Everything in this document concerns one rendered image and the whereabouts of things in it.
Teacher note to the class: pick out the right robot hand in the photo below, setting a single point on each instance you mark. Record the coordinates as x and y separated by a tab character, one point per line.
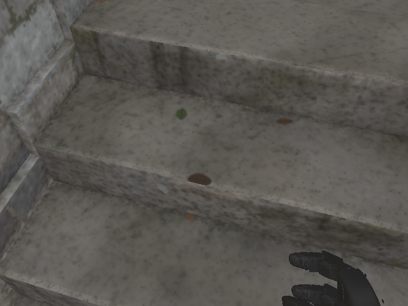
353	288

